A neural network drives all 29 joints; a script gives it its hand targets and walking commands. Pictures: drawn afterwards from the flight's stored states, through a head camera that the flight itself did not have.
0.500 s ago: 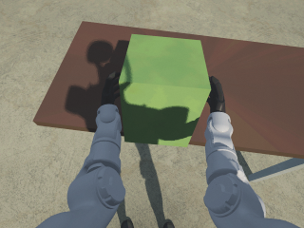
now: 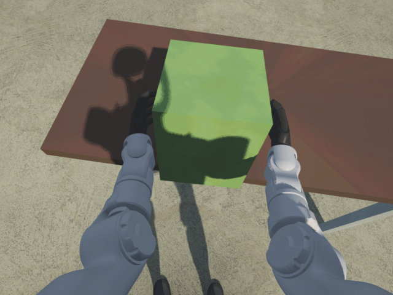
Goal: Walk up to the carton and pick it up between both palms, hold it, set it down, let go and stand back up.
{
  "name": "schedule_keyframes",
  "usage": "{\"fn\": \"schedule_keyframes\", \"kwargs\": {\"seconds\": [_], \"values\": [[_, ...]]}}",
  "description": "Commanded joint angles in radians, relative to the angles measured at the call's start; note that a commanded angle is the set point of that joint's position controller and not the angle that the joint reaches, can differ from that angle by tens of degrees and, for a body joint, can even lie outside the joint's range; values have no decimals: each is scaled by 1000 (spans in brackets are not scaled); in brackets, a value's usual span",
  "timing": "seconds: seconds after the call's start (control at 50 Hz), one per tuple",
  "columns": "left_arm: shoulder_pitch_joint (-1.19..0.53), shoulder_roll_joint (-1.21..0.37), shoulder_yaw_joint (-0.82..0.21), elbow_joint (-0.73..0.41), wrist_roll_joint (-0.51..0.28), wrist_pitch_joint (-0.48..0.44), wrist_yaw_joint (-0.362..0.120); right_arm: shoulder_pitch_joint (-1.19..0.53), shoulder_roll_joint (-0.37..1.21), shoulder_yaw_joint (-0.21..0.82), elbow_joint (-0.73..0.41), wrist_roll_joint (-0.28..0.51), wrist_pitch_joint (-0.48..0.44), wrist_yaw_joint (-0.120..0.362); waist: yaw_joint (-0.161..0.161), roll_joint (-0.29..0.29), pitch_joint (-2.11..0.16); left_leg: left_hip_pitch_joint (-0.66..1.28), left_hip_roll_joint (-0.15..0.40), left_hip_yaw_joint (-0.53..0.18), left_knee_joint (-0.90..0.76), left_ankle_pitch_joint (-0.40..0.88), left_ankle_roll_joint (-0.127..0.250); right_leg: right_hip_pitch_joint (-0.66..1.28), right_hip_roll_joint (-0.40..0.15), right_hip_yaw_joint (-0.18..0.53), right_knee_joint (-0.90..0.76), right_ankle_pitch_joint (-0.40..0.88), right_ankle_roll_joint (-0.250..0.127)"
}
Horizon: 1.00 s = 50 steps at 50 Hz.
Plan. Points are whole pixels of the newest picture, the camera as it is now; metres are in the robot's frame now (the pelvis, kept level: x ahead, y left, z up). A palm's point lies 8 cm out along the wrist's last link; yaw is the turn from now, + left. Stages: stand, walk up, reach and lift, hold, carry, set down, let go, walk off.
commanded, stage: set down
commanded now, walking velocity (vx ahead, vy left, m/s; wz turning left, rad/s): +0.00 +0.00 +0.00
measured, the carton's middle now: (207, 119) +0.48 -0.02 -0.01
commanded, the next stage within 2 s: none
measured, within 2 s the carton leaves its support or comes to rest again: rests again in 0.06 s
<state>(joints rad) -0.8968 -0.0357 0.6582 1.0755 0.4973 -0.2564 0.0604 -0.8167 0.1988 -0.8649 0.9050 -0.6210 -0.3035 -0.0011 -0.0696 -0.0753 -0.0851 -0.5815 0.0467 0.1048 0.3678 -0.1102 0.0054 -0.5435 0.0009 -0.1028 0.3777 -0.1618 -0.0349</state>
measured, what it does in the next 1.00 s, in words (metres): stands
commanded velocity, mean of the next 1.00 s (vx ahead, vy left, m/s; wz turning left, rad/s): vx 0.00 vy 0.00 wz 0.00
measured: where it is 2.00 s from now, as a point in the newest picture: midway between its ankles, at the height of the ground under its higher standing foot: outside the picture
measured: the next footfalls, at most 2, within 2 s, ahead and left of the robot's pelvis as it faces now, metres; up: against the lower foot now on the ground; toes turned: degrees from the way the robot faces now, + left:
none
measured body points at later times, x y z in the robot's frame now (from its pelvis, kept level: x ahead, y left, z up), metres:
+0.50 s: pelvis +0.00 +0.01 -0.03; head +0.14 +0.02 +0.40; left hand +0.50 +0.14 +0.00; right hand +0.46 -0.18 -0.01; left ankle +0.02 +0.12 -0.74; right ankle -0.01 -0.10 -0.74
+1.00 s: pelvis -0.01 +0.00 -0.03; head +0.10 +0.01 +0.41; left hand +0.50 +0.15 +0.07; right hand +0.46 -0.23 +0.06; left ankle +0.02 +0.13 -0.74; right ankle -0.01 -0.10 -0.74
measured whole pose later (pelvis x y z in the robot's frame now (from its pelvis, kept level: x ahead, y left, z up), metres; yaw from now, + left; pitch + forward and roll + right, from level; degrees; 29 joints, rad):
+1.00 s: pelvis -0.01 +0.00 -0.03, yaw -3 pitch +29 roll -1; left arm -1.13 0.27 -0.09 1.34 -0.29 -0.21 0.06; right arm -1.01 -0.30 0.02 1.20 0.33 -0.16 -0.04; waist -0.04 0.00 -0.30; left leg -0.92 0.06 0.05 0.60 -0.19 -0.01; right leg -0.89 0.03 -0.06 0.59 -0.21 -0.03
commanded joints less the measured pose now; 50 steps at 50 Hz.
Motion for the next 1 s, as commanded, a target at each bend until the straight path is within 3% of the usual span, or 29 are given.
{"fn": "schedule_keyframes", "kwargs": {"seconds": [0.0,0.04,0.06,0.12,0.14,0.22,0.3,0.36,0.38,0.42,0.52,0.54,0.56,0.6,0.64,0.68,0.7,0.72,0.76,0.82,0.86,0.9,0.92,0.96,0.98], "values": [[-472,-30,-162,-36,-20,-24,-13,-377,47,221,45,29,6,34,11,126,-642,313,-21,-3,44,180,10,258,-15,43,15,283,47],[-512,37,-232,-47,-102,-26,24,-405,-33,254,47,123,9,-3,16,164,-689,297,-17,-11,56,183,3,226,-10,51,27,279,42],[-546,56,-279,-49,-149,-32,44,-428,-59,281,62,169,9,-21,1,178,-727,308,-15,-16,77,190,-3,174,-6,51,32,262,37],[-641,115,-395,-19,-298,-57,98,-505,-135,358,91,296,-6,-66,-11,194,-871,335,2,-37,148,235,-20,44,10,50,61,242,25],[-626,149,-401,33,-321,-60,104,-508,-175,388,104,335,-4,-72,2,185,-875,331,-1,-39,168,250,-24,51,11,57,69,261,22],[-659,202,-515,116,-434,-100,106,-517,-282,461,172,440,-32,-89,-11,210,-1028,355,2,-63,252,363,-49,-11,23,39,122,348,15],[-676,263,-549,235,-521,-150,99,-571,-418,563,232,567,-81,-102,-2,196,-1134,400,4,-75,352,513,-79,-80,42,18,175,437,27],[-687,300,-577,322,-563,-179,86,-605,-463,636,296,646,-109,-96,25,189,-1107,391,3,-73,382,553,-87,-120,48,13,188,454,41],[-680,303,-590,321,-567,-183,83,-593,-490,641,313,665,-116,-95,17,216,-1124,408,0,-73,386,570,-90,-116,52,16,195,474,37],[-697,319,-608,310,-604,-194,80,-620,-528,665,301,710,-132,-90,15,211,-1161,430,1,-79,402,609,-100,-134,58,11,213,504,43],[-708,362,-638,312,-661,-191,54,-660,-603,727,307,769,-126,-75,9,149,-1171,367,-7,-81,405,582,-96,-85,56,14,238,587,65],[-699,381,-638,334,-663,-182,45,-657,-601,753,330,790,-116,-73,20,135,-1122,309,-15,-68,394,531,-90,-38,48,26,240,602,67],[-681,401,-639,333,-671,-180,34,-637,-594,794,334,828,-109,-71,19,96,-1099,239,-21,-65,381,503,-82,19,42,38,251,659,76],[-694,426,-640,289,-707,-191,23,-669,-598,847,256,861,-105,-65,33,44,-1150,113,-31,-65,347,416,-53,147,29,63,301,730,97],[-704,424,-668,189,-739,-200,18,-671,-605,863,175,881,-113,-63,16,64,-1250,114,-35,-66,347,479,-56,189,26,69,322,841,112],[-731,430,-681,117,-753,-185,13,-679,-625,868,131,911,-96,-54,13,104,-1281,162,-37,-63,355,506,-66,150,29,69,301,807,107],[-715,422,-679,86,-750,-169,12,-667,-625,889,106,927,-81,-50,19,70,-1303,216,-37,-67,362,539,-66,137,43,62,292,805,108],[-714,435,-688,77,-760,-150,7,-666,-639,867,112,920,-66,-51,1,79,-1306,221,-35,-73,363,522,-67,129,40,62,280,786,102],[-681,411,-693,94,-748,-100,1,-656,-648,885,160,951,-26,-41,11,96,-1189,250,-36,-73,346,488,-72,99,47,58,257,714,92],[-706,443,-699,95,-749,-52,-7,-672,-676,882,167,972,24,-38,14,99,-1127,240,-37,-69,304,381,-61,106,42,58,224,622,87],[-747,476,-698,94,-759,-33,-5,-720,-681,881,143,972,59,-35,28,64,-1103,153,-45,-64,267,260,-43,147,37,73,218,543,92],[-801,481,-727,47,-793,-23,8,-753,-687,858,79,961,70,-34,28,80,-1147,138,-43,-65,253,226,-33,153,33,64,219,514,90],[-800,486,-726,43,-797,-11,11,-769,-690,854,48,951,81,-37,27,63,-1145,158,-46,-69,256,225,-32,144,36,62,217,499,96],[-819,487,-729,88,-809,8,13,-792,-680,846,50,944,106,-34,48,66,-1117,129,-45,-57,241,157,-26,155,24,72,206,431,95],[-813,496,-729,104,-799,20,17,-779,-683,847,78,942,121,-36,37,63,-1086,123,-46,-62,232,150,-23,168,27,70,206,437,97]]}}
